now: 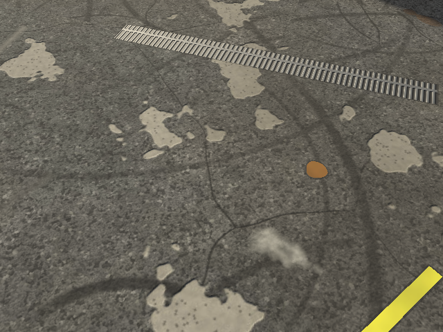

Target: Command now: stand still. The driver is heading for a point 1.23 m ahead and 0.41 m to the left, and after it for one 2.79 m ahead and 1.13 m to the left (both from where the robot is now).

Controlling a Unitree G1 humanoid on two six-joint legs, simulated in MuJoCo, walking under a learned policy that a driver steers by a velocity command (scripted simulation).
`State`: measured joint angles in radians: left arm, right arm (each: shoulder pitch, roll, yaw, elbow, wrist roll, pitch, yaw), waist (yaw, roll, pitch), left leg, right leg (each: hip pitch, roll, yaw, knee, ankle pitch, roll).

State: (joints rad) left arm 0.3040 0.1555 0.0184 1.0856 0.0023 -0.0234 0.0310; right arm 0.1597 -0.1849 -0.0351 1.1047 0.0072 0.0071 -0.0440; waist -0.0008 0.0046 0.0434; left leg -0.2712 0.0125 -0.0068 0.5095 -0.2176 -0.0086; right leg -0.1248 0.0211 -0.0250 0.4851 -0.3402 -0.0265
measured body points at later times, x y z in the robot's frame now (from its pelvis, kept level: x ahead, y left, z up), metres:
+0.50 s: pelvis +0.08 +0.06 -0.01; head +0.09 +0.08 +0.44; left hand +0.07 +0.31 -0.16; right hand +0.12 -0.21 -0.14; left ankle +0.09 +0.14 -0.74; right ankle -0.03 -0.09 -0.67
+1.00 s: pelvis +0.35 +0.02 -0.02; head +0.39 +0.02 +0.43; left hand +0.56 +0.25 -0.12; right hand +0.27 -0.23 -0.16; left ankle +0.12 +0.15 -0.68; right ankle +0.47 -0.07 -0.74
